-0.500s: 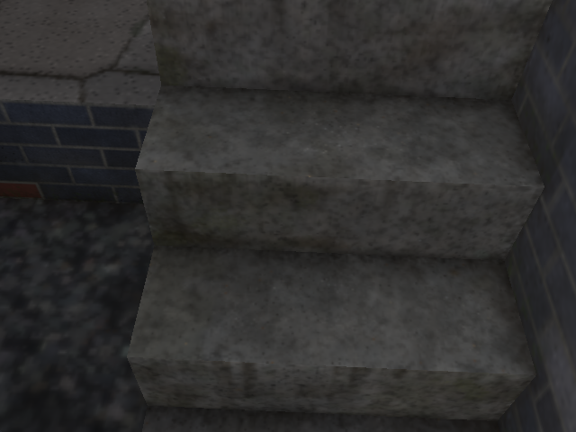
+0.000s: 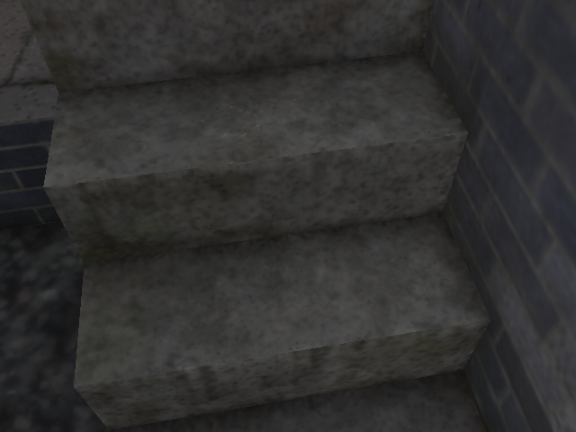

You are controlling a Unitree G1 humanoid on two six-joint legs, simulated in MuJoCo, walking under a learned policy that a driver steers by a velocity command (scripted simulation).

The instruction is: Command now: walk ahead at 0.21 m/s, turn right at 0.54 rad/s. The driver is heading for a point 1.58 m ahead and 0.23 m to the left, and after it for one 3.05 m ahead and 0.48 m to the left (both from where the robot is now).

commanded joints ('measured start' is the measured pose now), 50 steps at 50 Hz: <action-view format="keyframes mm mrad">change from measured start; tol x32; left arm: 1 81 200 64 -43 20 10 36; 50 240 147 -18 391 3 -4 -3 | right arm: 1 -67 -60 -11 -124 6 -7 19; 50 264 -107 -25 244 -35 7 -47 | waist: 1 16 -140 -160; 9 5 -198 -135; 13 -60 284 -103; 50 -25 11 121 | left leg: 1 -249 -95 -154 217 -158 -11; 11 327 -37 -109 -429 323 8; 13 134 423 -552 -594 626 214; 18 25 177 -215 -373 865 216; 35 -124 114 -291 -552 -119 52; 39 73 58 -179 -406 279 24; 50 -40 60 -208 -345 164 86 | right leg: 1 349 -332 480 -256 889 -190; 7 197 -233 231 -258 858 -62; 10 -30 -155 237 -307 173 3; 13 -204 41 -28 459 -345 102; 18 -161 -15 -19 853 -118 135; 37 46 -290 -42 -409 -303 -2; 50 36 -215 -186 -365 -248 -40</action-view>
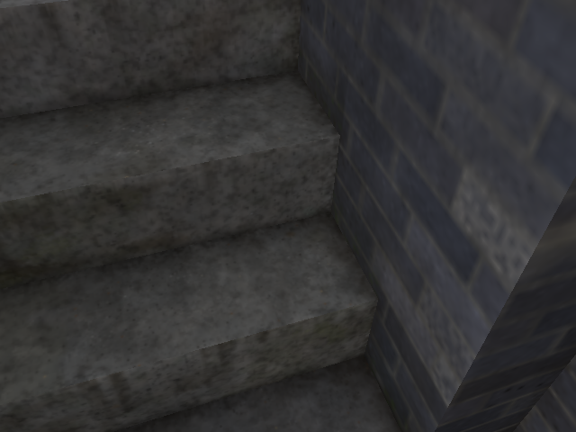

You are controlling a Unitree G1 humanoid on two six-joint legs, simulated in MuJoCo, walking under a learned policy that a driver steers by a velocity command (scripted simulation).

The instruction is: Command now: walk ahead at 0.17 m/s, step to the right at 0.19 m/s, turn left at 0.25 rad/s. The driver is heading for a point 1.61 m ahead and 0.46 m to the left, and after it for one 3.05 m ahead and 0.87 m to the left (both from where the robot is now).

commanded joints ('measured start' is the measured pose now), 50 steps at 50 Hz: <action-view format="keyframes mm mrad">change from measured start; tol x64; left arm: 1 75 105 24 -44 10 -12 7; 50 -115 206 58 -360 -14 -31 64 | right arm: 1 -6 -125 -26 -25 2 -6 -5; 50 -182 -117 -50 -487 3 62 83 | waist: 1 33 31 156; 50 39 -104 73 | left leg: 1 7 49 -112 -92 -145 101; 12 -394 -45 45 896 -421 89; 19 12 -129 102 235 -229 99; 23 431 264 -404 -25 1037 280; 37 207 55 -341 -46 528 199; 41 -422 -295 -158 541 -481 116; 50 -307 -147 -82 788 -118 -30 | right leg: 1 -186 -95 60 -143 -222 -54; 19 145 -266 -95 124 1346 -75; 23 -569 -51 -4 996 -192 25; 27 -492 -40 109 1187 -53 116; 50 -44 -337 116 -160 402 -111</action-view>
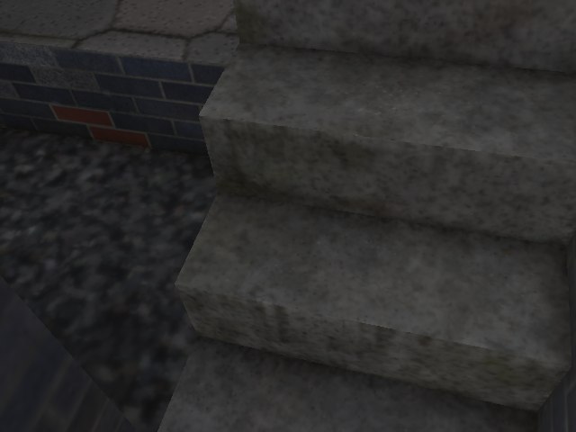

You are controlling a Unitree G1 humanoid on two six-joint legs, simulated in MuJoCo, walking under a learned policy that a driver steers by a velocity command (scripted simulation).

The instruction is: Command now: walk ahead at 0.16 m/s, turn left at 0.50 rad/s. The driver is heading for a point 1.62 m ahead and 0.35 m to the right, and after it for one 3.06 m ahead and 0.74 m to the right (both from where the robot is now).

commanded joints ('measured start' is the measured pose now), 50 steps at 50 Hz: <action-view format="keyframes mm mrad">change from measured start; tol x32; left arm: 1 1 198 54 -67 -4 -10 4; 50 16 229 59 -182 -18 0 6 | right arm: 1 -22 -39 2 -96 8 20 11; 50 -371 -8 21 -53 33 -57 -62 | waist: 1 -17 -180 1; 7 -21 -318 -29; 11 -27 295 -225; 37 54 24 -149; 40 47 -470 -109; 50 28 -209 -189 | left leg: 1 5 30 -27 -174 22 -13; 6 264 64 105 -697 -84 35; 10 633 177 -51 -1034 444 35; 11 599 413 -303 -1038 822 180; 13 379 367 -213 -1115 578 245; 35 414 366 85 -939 527 230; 38 333 300 189 -756 260 129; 40 -85 103 91 -77 -378 -37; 50 -65 73 -33 -304 82 -65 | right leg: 1 29 -219 114 -175 366 -157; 9 -42 -123 -11 123 340 -53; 11 -243 -11 20 329 -311 34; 22 -167 -25 173 149 324 16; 29 -386 -33 142 715 -368 113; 38 -50 89 -37 82 22 4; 40 43 -357 711 -79 875 -302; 50 126 -144 422 -46 566 -172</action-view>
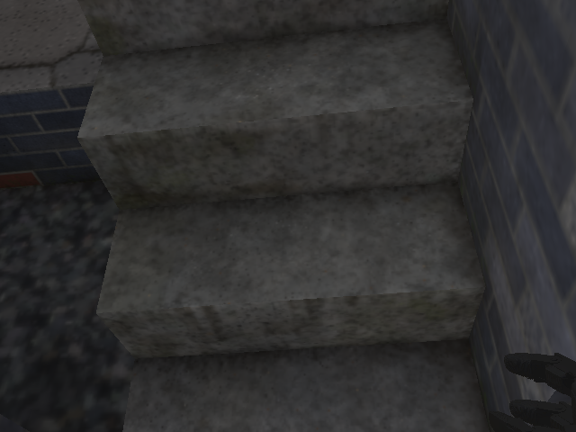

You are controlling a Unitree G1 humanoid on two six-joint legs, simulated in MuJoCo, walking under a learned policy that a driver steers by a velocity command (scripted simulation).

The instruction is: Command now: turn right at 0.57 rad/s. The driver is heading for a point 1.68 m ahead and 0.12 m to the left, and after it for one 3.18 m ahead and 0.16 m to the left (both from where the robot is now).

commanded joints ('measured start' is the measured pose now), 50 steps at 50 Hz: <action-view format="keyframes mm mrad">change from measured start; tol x16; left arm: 1 22 194 75 -67 -5 -5 27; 50 -151 43 -18 202 -21 -67 -32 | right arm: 1 -136 -29 -10 -87 4 -27 -5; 26 299 -79 27 171 -21 -60 12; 50 209 -98 39 367 1 -87 -3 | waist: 1 17 -217 -171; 11 -9 -312 -104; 16 -34 100 -89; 50 -30 -45 -104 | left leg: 1 -82 -10 0 -169 19 -8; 8 202 -68 70 -407 -37 63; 13 535 -12 68 -907 79 137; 15 657 376 -320 -1039 91 224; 16 476 421 -414 -1086 112 309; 21 420 146 10 -1034 380 220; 28 598 169 -33 -888 630 207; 33 468 90 8 -966 342 164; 50 654 122 -19 -956 615 176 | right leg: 1 281 -191 258 -148 489 -131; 4 168 -159 280 -234 184 -121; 12 43 -129 402 -238 33 -46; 15 -317 117 97 154 -374 69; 19 -84 59 82 405 -91 98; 26 51 53 -64 -90 -124 78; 30 371 -93 42 -290 173 48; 50 150 -98 25 -284 178 65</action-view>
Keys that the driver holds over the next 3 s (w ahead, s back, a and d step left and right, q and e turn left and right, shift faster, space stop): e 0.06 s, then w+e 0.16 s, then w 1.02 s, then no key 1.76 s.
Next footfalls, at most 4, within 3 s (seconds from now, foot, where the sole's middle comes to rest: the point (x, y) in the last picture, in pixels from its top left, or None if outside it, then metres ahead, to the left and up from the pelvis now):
0.28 left None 0.02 0.13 -0.78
0.60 right None -0.01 -0.06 -0.77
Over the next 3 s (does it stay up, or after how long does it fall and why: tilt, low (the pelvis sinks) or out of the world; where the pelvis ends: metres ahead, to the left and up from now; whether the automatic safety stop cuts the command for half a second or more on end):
stays up -0.02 0.06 0.01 its command is cut before an obstacle after 0.1 s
